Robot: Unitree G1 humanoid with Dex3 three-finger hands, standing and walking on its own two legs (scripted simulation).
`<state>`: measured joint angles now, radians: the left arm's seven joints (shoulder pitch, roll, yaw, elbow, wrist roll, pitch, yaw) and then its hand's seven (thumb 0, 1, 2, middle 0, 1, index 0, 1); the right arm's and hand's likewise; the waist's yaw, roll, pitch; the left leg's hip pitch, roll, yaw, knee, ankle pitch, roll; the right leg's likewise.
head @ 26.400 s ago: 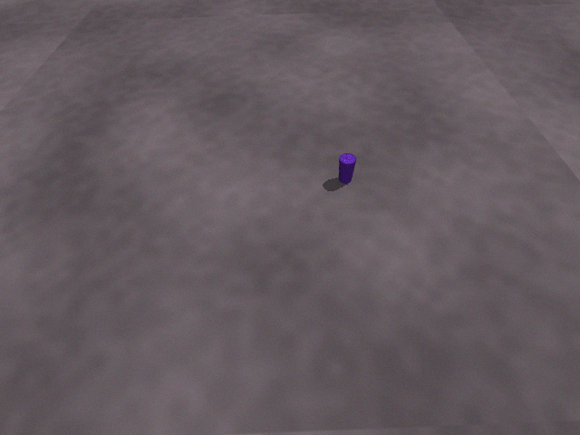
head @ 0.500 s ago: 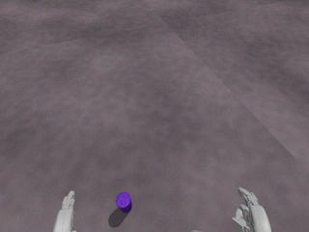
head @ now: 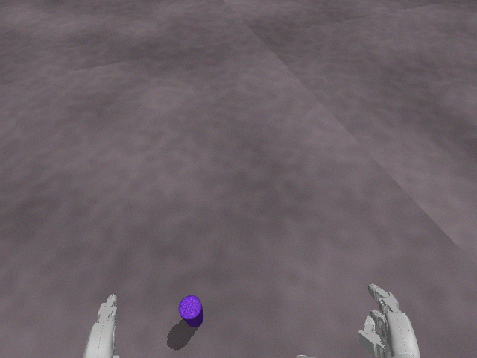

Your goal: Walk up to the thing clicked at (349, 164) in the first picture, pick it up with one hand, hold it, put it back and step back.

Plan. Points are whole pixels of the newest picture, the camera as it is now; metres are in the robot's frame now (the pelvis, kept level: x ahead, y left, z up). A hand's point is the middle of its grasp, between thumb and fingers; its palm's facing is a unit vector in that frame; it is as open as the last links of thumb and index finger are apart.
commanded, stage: home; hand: left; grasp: from the side
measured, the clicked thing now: (192, 313) +0.40 +0.19 -0.66
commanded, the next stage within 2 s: stand in 0.58 s
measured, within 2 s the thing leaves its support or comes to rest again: neither
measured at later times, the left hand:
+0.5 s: hand (135, 346) +0.17 +0.19 -0.06, palm faces +0.11 -0.95 -0.28, open 17.5 cm
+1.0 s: hand (133, 346) +0.17 +0.19 -0.06, palm faces +0.11 -0.95 -0.29, open 12.5 cm
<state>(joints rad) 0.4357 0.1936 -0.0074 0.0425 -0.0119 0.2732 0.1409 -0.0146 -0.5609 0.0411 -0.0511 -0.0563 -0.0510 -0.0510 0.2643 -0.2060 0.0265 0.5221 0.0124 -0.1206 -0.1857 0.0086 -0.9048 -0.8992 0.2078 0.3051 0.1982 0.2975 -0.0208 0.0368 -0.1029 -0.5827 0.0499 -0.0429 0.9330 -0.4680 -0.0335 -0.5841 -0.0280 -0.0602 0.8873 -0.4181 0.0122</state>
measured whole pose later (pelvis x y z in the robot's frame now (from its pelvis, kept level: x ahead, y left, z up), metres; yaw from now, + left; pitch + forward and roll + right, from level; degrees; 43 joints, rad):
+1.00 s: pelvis +0.00 +0.01 +0.00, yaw +0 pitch +7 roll -2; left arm 0.44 0.20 -0.01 0.03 -0.01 0.26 0.14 -0.01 0.10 0.63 -0.18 -0.27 -0.18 -0.26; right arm 0.27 -0.20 0.03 0.53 0.01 -0.13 -0.18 0.01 -0.90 -0.90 0.21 0.30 0.20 0.30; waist -0.02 0.04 -0.10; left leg -0.58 0.05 -0.04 0.94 -0.48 -0.02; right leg -0.58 -0.03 -0.05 0.88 -0.42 0.03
